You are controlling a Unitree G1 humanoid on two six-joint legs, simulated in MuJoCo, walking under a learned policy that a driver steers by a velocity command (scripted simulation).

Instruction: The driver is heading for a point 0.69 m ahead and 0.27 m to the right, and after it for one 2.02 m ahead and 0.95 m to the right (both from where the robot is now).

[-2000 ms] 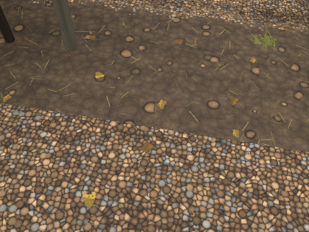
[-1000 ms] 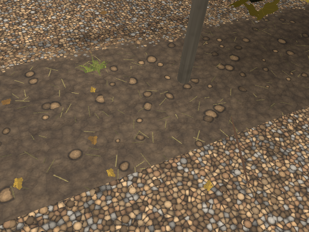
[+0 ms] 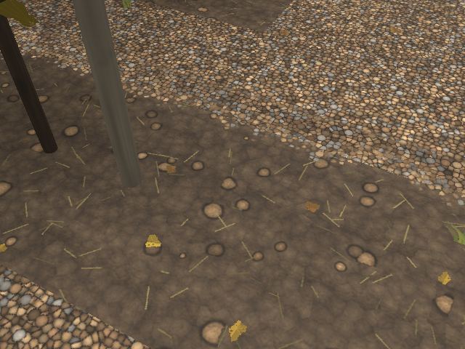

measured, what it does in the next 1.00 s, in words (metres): walks ahead, turning right: left foot, then right foot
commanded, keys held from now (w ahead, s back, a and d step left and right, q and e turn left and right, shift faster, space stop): w+shift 0.18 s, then w+e+shift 0.82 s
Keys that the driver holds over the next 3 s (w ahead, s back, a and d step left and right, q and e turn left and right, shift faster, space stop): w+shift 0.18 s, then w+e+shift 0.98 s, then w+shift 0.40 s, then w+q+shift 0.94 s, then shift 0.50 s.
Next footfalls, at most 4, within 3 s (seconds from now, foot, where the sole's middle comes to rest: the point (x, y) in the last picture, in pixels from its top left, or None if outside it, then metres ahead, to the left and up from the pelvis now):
0.42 left None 0.36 0.12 -0.77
0.86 right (300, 287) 0.74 -0.17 -0.77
1.28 left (323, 185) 1.17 -0.30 -0.77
1.72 right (436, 169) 1.26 -0.76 -0.77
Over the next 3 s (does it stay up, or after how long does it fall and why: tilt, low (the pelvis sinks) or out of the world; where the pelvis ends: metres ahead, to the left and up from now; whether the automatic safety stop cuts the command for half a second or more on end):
stays up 2.08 -1.10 0.00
